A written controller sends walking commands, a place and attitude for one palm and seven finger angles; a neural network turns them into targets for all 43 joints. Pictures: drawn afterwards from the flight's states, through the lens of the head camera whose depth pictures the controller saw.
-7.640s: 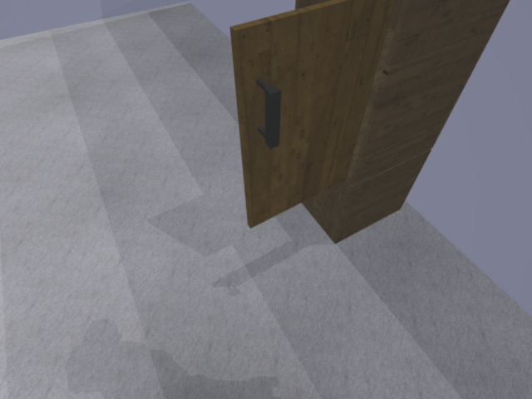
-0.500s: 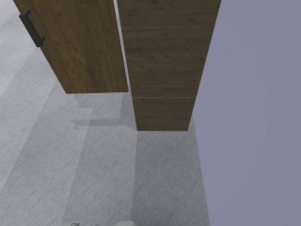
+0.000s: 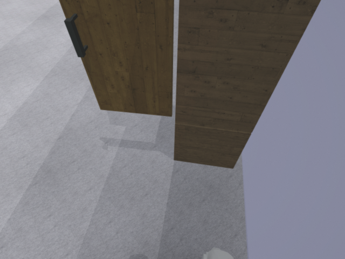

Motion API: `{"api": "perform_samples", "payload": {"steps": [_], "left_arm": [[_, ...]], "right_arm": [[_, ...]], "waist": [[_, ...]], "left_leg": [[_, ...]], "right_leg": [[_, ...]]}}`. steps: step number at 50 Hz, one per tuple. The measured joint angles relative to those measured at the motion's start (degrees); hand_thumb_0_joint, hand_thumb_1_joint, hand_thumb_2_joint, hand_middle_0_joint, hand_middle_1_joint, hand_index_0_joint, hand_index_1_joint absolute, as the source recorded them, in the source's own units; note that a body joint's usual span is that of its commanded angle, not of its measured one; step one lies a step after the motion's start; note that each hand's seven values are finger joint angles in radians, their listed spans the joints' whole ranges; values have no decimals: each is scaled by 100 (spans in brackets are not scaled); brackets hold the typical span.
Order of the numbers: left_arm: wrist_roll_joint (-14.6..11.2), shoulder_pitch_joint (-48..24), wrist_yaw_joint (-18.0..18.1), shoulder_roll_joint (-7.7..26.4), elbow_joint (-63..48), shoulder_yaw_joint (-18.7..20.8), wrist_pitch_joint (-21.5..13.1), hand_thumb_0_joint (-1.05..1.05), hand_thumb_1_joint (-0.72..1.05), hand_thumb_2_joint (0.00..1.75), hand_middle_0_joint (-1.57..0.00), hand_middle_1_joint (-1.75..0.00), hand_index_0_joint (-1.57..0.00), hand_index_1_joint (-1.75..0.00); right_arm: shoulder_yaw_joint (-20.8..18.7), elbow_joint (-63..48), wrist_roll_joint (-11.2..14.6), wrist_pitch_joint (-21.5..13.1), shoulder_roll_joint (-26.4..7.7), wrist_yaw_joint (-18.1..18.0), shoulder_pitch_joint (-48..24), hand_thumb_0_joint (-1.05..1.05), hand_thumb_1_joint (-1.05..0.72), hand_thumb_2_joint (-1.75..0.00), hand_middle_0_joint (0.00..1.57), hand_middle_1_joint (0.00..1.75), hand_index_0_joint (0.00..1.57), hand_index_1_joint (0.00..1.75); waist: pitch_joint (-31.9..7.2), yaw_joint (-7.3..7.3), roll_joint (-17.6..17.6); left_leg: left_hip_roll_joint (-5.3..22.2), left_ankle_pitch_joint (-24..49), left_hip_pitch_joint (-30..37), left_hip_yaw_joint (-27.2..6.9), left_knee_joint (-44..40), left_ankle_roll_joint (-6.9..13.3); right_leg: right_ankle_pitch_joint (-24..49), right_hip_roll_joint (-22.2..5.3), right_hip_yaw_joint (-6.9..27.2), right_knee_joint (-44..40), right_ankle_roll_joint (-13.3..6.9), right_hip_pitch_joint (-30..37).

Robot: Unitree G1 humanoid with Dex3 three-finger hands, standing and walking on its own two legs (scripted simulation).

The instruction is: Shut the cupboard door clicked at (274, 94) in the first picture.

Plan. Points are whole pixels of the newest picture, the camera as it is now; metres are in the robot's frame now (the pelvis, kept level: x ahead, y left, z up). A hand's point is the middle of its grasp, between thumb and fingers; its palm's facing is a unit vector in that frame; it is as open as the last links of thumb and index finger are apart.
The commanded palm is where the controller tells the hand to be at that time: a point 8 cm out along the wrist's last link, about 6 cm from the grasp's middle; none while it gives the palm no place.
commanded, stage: take the last steps up to it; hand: left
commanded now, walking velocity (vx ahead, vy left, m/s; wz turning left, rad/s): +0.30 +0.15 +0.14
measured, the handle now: (78, 35) +0.80 +0.39 +0.08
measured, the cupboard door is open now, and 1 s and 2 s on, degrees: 92 92 92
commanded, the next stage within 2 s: come to a stop and stand still in 0.76 s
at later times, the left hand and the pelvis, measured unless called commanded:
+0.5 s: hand out of the picture +0.11 +0.22 -0.17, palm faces +0.20 -0.96 -0.21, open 7.3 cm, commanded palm none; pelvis +0.18 +0.04 +0.00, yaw +5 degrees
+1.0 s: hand (100, 158) +0.44 +0.28 -0.16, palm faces +0.06 -0.97 -0.23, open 7.4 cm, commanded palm none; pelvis +0.35 +0.09 -0.01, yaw +3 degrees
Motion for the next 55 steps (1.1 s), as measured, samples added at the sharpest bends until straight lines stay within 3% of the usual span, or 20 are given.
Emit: {"api": "perform_samples", "payload": {"steps": [4, 6, 7, 9, 11, 13, 16, 19, 25, 27, 29, 31, 34, 39, 44, 47, 50, 55], "left_arm": [[-6, -198, -2, -66, -87, -32, -62, 1, 91, 90, -20, -30, -20, -30], [5, -222, -13, -75, -163, -40, -170, 1, 91, 90, -20, -30, -20, -30], [18, -249, -1, -96, -185, -29, -255, 1, 91, 90, -20, -30, -20, -30], [-11, -268, 49, -205, -195, -34, -333, 1, 91, 90, -20, -30, -20, -30], [-20, -150, 114, -302, -196, -39, -344, 1, 91, 90, -20, -30, -20, -30], [-22, 31, 155, -365, -123, -38, -361, 1, 91, 90, -20, -30, -20, -30], [-29, 316, 220, -333, 71, 50, -403, 0, 93, 90, -20, -30, -20, -30], [5, 578, 168, -246, 285, 52, -432, 0, 94, 90, -20, -30, -20, -30], [45, 1088, 115, -194, 628, 35, -395, 0, 92, 90, -20, -30, -20, -30], [26, 1271, 99, -197, 702, 32, -317, 1, 92, 90, -20, -30, -20, -30], [7, 1198, 121, -129, 779, 22, -170, 1, 91, 90, -20, -30, -20, -30], [2, 1048, 141, -86, 781, 23, -97, 1, 91, 90, -20, -30, -20, -30], [15, 726, 120, -98, 618, 28, -73, 1, 91, 90, -20, -30, -20, -30], [9, 226, 88, -253, 223, -27, -124, 1, 91, 90, -19, -30, -19, -30], [32, -21, 66, -289, -56, -70, -256, 1, 91, 90, -19, -30, -20, -30], [8, -107, 129, -349, -51, -124, -364, 1, 91, 90, -20, -30, -20, -30], [-24, -110, 234, -390, -27, -193, -317, 0, 91, 90, -20, -30, -20, -30], [-57, -131, 314, -320, 32, -140, -171, 0, 92, 90, -20, -30, -20, -30]], "right_arm": [[6, 188, -7, 44, 21, 27, 199, 0, -91, -90, 20, 30, 20, 30], [4, 255, 24, 68, 27, 42, 326, 0, -90, -90, 20, 30, 20, 30], [-11, 298, 56, 95, 24, 53, 337, 0, -90, -90, 21, 30, 20, 30], [-59, 363, 54, 205, -37, 82, 250, 0, -91, -90, 20, 30, 20, 30], [-118, 377, 38, 291, -102, 108, 106, 0, -91, -90, 20, 30, 20, 30], [-168, 309, 13, 347, -147, 138, -91, 1, -91, -90, 20, 30, 20, 30], [-219, 131, 8, 321, -166, 188, -345, 1, -91, -90, 20, 30, 20, 30], [-243, -17, 13, 252, -189, 232, -552, 0, -91, -90, 20, 30, 20, 30], [-200, -220, 26, 106, -242, 293, -954, 0, -91, -90, 20, 30, 19, 30], [-170, -349, -6, -43, -273, 274, -1028, 0, -91, -90, 20, 30, 20, 30], [-142, -422, -20, -131, -153, 173, -1111, 0, -91, -90, 20, 30, 20, 30], [-72, -452, -17, -175, -30, 101, -1046, 0, -91, -90, 20, 30, 20, 30], [-51, -381, 12, -185, 92, -7, -841, -1, -92, -90, 20, 30, 20, 30], [-72, -127, -23, -135, -86, -35, -487, -2, -95, -90, 21, 30, 20, 30], [-48, 156, -10, 16, -120, 19, -94, -1, -93, -90, 20, 30, 20, 30], [-59, 296, 61, 182, -159, 19, -88, 0, -92, -90, 20, 30, 20, 30], [-67, 320, 130, 340, -136, -39, -255, 0, -92, -90, 20, 30, 20, 30], [-88, 158, 166, 480, -31, -28, -583, 0, -91, -90, 20, 30, 20, 30]], "waist": [[-3, -79, 96], [-35, -99, 107], [-10, -92, 125], [89, -146, 258], [87, -134, 286], [53, -115, 224], [-14, -63, 72], [-62, 39, -47], [-79, 340, -112], [-102, 336, -48], [19, 319, -156], [37, 307, -204], [22, 276, -183], [-21, 185, -39], [-59, 67, -19], [20, -14, 169], [80, -70, 203], [137, -54, 27]], "left_leg": [[-30, -265, 253, -15, 50, -61], [-47, -638, 184, -45, 532, -114], [-32, -916, -12, -42, 1141, -130], [53, -1247, -619, -134, 2724, -174], [180, -1013, -1245, -89, 3746, -243], [373, -569, -1780, -22, 4137, -340], [640, -65, -2234, 27, 3775, -483], [769, 186, -2299, 112, 2783, -580], [619, 346, -1791, 397, 1075, -512], [580, 722, -1584, 474, 836, -355], [500, 434, -1574, 578, 1303, -198], [443, 137, -1352, 662, 1254, -132], [329, 170, -920, 728, 777, -144], [159, 169, -281, 809, 142, -63], [98, -438, 12, 887, 567, -174], [251, -1279, -507, 529, 2073, -333], [305, -1401, -1072, 218, 2924, -487], [377, -1123, -1610, 5, 3027, -664]], "right_leg": [[195, 109, -103, -1111, -23, 323], [454, 169, -164, -1837, -95, 726], [784, 163, -195, -1830, -189, 760], [627, 161, -394, -1641, -309, 912], [491, 143, -503, -1838, -315, 1150], [571, 123, -533, -2204, -247, 1372], [713, 75, -544, -2781, -195, 1710], [729, -36, -564, -3146, -92, 2013], [201, -324, -575, -2934, 306, 2404], [-264, -424, -522, -2083, 249, 2189], [-771, -420, -92, -349, 31, 1554], [-725, -282, 88, 992, -112, 882], [-272, -175, 18, 1544, -159, 177], [85, -73, -213, 132, -155, -87], [674, 115, -282, -1711, -229, 589], [677, 248, -373, -1603, -552, 738], [720, 306, -387, -1954, -520, 996], [969, 267, -252, -2489, -416, 1215]]}}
